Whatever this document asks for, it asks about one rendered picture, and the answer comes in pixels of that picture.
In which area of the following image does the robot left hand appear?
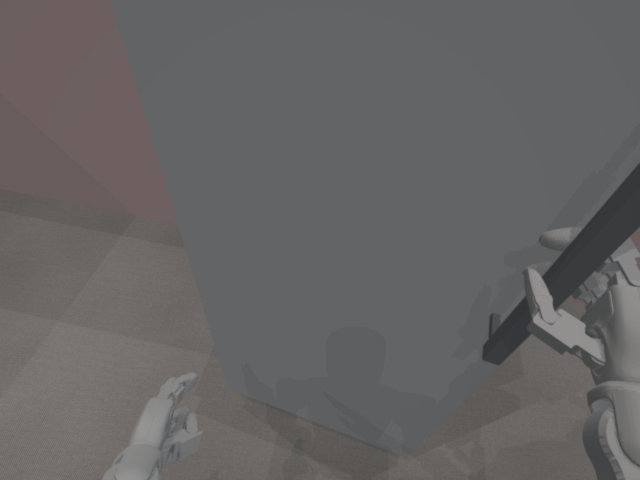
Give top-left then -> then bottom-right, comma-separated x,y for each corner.
127,373 -> 203,467

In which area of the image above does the handle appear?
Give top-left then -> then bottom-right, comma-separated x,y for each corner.
482,163 -> 640,365

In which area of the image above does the fridge door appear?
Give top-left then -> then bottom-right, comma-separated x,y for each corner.
110,0 -> 640,457

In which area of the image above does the left robot forearm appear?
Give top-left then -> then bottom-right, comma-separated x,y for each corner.
102,444 -> 163,480

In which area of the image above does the right robot forearm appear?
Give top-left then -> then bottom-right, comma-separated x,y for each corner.
583,381 -> 640,480

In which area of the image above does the robot right hand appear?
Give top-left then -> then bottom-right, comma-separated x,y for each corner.
522,227 -> 640,386

